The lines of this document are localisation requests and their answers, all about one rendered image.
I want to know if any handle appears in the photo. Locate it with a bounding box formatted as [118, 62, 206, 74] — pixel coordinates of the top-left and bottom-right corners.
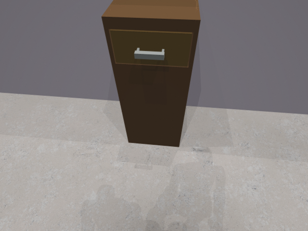
[134, 48, 165, 60]

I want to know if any drawer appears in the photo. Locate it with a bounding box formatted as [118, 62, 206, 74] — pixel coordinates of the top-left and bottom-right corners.
[110, 29, 192, 66]

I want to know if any cabinet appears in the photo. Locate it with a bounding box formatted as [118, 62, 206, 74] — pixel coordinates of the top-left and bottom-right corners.
[102, 0, 201, 147]

